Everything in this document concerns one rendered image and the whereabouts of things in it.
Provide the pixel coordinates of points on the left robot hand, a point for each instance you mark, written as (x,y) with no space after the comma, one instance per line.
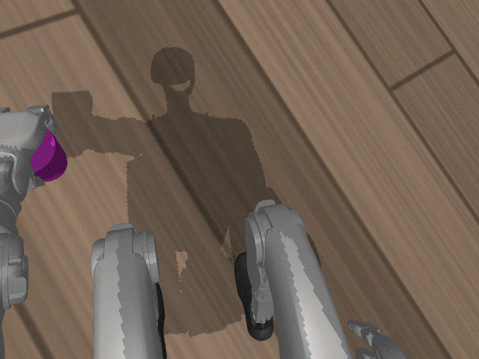
(24,131)

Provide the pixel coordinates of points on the right robot hand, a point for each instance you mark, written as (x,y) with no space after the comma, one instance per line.
(383,346)

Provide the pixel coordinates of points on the cup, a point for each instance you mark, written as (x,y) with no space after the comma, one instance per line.
(49,162)

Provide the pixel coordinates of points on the right robot foot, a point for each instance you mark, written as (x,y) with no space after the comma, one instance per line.
(258,331)

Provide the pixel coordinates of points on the left robot arm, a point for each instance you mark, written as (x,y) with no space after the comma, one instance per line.
(15,170)

